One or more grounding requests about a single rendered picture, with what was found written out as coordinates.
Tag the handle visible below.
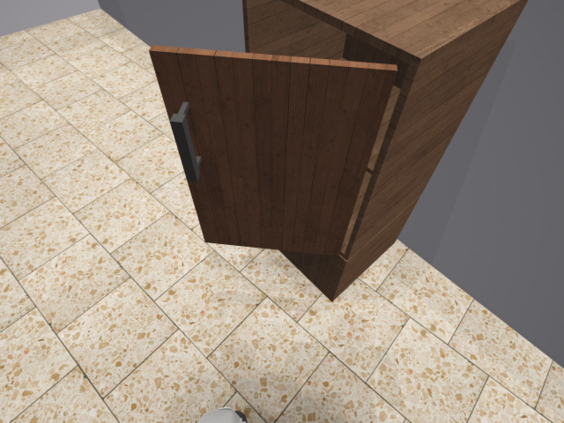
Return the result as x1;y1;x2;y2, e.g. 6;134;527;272
170;102;202;182

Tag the left robot shin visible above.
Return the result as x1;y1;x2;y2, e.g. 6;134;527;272
218;407;239;417

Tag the cupboard door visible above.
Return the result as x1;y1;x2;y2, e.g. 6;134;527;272
149;45;397;256

